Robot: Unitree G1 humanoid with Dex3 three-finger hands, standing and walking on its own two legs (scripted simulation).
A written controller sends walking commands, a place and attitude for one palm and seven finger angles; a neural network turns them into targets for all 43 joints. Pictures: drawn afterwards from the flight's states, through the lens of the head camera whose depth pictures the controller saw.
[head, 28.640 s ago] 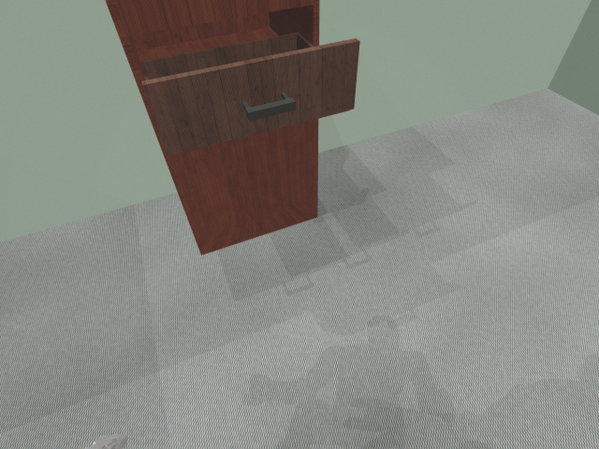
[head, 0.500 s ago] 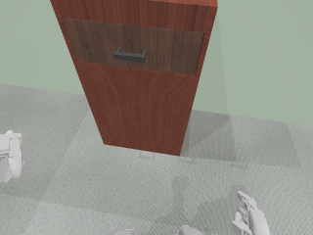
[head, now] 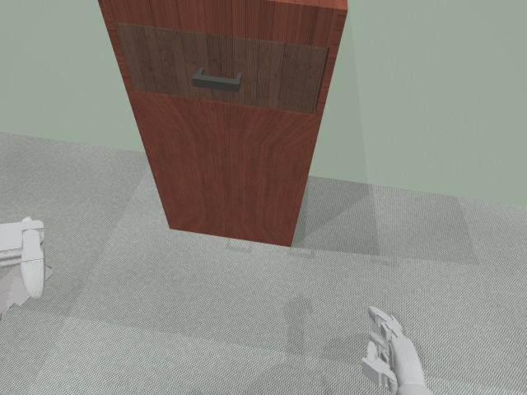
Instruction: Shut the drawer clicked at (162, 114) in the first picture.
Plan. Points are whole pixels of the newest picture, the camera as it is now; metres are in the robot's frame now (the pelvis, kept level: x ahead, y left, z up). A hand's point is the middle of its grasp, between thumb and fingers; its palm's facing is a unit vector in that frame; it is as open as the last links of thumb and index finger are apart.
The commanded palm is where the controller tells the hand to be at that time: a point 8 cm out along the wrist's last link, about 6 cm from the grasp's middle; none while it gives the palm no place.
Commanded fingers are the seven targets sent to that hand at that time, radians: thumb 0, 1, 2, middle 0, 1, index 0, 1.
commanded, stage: step back with the hand held close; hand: left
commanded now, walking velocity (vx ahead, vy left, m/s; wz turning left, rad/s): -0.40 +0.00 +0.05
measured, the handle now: (218, 78) +0.80 +0.19 +0.03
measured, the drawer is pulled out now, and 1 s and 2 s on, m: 0.00 0.00 0.00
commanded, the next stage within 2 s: stop stepping back and stand still in 0.04 s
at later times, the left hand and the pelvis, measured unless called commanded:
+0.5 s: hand out of the picture +0.06 +0.22 +0.17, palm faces +0.38 -0.77 -0.51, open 3.2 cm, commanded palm +0.01 +0.26 +0.17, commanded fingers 0.00 0.90 0.90 -1.40 -1.60 -1.40 -1.60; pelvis -0.12 -0.02 -0.01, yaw +0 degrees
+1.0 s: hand out of the picture +0.03 +0.24 +0.18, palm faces +0.43 -0.77 -0.46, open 3.2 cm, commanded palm -0.03 +0.28 +0.17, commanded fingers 0.00 0.90 0.90 -1.40 -1.60 -1.40 -1.60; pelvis -0.15 +0.00 -0.01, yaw +1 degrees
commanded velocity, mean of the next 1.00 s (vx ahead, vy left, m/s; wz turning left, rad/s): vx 0.08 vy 0.03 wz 0.01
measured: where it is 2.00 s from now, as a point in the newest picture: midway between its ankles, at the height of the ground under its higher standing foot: outside the picture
